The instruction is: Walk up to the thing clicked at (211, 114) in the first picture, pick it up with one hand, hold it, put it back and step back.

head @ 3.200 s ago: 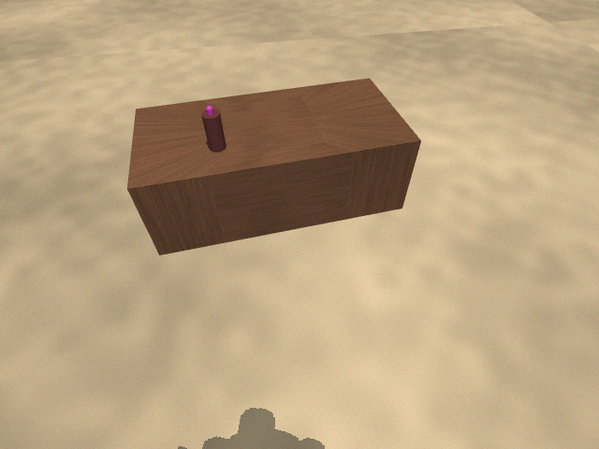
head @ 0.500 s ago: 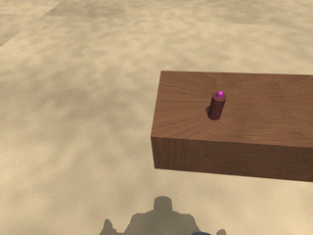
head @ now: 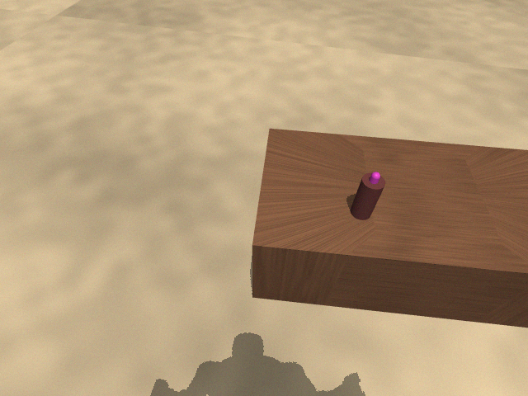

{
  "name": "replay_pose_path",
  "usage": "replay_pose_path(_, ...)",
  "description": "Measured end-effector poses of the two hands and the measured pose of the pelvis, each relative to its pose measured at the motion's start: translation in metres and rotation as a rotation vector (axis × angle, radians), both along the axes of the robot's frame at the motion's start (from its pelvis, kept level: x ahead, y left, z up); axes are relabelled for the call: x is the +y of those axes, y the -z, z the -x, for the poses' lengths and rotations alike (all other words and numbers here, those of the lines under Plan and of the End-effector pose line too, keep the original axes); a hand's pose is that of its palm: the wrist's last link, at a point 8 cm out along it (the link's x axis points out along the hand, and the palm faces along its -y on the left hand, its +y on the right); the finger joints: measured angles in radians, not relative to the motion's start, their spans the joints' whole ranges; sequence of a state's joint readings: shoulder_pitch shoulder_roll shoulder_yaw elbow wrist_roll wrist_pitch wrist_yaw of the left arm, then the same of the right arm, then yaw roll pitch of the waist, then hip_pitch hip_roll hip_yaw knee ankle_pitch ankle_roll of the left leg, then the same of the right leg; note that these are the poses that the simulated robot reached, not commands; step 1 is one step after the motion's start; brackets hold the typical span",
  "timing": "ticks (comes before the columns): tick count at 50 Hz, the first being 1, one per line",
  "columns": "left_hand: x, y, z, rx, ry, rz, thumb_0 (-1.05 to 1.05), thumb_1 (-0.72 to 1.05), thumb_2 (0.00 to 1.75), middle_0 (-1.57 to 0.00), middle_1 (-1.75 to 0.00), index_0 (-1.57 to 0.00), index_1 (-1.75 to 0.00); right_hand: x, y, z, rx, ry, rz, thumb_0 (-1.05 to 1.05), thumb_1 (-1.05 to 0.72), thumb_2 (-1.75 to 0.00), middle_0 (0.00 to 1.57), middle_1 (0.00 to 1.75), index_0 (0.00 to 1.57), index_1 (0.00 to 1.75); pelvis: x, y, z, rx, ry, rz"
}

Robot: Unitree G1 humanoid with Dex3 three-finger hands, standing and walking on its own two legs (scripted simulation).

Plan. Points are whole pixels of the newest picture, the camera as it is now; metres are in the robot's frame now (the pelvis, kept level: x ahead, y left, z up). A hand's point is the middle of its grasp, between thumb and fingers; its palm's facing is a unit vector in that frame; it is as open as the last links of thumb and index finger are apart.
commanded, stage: walk up
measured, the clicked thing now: (368, 193) +0.73 -0.29 -0.27
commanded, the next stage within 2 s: stand in 0.98 s
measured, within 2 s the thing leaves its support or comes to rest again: neither
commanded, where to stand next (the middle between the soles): +0.07 -0.03 m, yaw +0 degrees
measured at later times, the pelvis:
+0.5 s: pelvis +0.01 +0.00 +0.03, yaw -1 degrees
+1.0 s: pelvis +0.02 +0.00 +0.03, yaw -2 degrees
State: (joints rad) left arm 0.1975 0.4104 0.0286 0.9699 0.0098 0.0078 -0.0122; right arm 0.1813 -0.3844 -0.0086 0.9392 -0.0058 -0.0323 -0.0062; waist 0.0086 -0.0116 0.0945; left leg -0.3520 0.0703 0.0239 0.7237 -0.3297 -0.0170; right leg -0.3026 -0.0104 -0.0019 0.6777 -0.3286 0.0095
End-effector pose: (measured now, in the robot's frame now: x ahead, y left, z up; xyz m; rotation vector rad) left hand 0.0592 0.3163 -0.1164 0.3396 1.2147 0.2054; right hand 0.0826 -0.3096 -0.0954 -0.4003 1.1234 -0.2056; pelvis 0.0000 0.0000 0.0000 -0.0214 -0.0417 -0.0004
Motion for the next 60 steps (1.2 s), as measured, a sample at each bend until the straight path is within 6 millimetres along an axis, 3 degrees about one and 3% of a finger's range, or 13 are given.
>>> replay_pose_path(14, -0.018, -0.016, -0.017, 0.001, 0.006, 0.031, 0.01, 0.91, 0.89, -0.2, -0.3, -0.2, -0.3, 0.006, -0.007, -0.03, -0.024, 0.004, -0.049, 0.01, -0.9, -0.9, 0.2, 0.3, 0.2, 0.3, -0.003, -0.017, -0.007, -0.004, 0.009, -0.02)
replay_pose_path(26, -0.022, -0.027, -0.035, -0.011, 0.012, 0.036, 0.0, 0.91, 0.89, -0.2, -0.3, -0.2, -0.3, 0.007, -0.009, -0.013, 0.024, 0.049, -0.067, 0.01, -0.9, -0.9, 0.2, 0.3, 0.2, 0.3, -0.002, -0.027, -0.01, -0.004, 0.018, -0.022)
replay_pose_path(40, -0.022, -0.024, -0.034, 0.03, 0.016, 0.04, 0.0, 0.91, 0.89, -0.2, -0.29, -0.2, -0.3, 0.006, -0.007, 0.012, 0.087, 0.097, -0.06, 0.01, -0.9, -0.9, 0.2, 0.3, 0.2, 0.3, 0.0, -0.029, -0.014, 0.005, 0.026, -0.023)
replay_pose_path(60, -0.02, -0.029, -0.045, 0.009, 0.02, 0.019, 0.0, 0.91, 0.89, -0.2, -0.3, -0.2, -0.3, 0.012, -0.005, -0.009, 0.086, 0.083, -0.083, 0.01, -0.9, -0.9, 0.2, 0.3, 0.2, 0.3, 0.0, -0.031, -0.023, 0.014, 0.013, -0.021)
